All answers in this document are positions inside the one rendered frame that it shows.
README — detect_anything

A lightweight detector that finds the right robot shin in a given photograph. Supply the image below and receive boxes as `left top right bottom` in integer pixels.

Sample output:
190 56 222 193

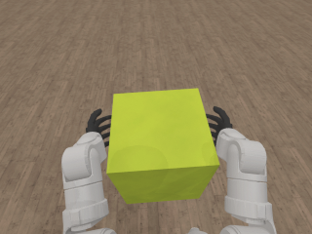
189 227 200 232

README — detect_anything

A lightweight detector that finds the right robot hand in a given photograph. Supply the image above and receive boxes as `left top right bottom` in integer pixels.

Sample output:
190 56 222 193
206 106 233 147

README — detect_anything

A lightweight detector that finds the carton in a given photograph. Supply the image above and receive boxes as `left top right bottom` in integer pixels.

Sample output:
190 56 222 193
106 88 220 204

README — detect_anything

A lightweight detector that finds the robot right forearm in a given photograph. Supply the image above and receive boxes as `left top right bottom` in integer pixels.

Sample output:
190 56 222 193
215 128 277 234

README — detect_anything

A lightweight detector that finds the left robot hand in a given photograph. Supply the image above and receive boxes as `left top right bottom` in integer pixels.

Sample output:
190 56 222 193
86 109 112 147

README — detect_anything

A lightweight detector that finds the robot left forearm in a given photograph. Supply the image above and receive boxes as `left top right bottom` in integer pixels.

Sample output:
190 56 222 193
61 132 109 234

